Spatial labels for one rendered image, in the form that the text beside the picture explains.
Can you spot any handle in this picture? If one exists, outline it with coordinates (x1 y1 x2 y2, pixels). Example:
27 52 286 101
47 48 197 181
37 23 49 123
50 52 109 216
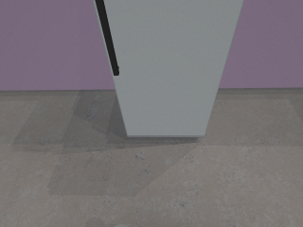
95 0 119 76

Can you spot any fridge door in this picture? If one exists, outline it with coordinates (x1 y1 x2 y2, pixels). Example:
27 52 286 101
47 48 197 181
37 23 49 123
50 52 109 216
93 0 243 135

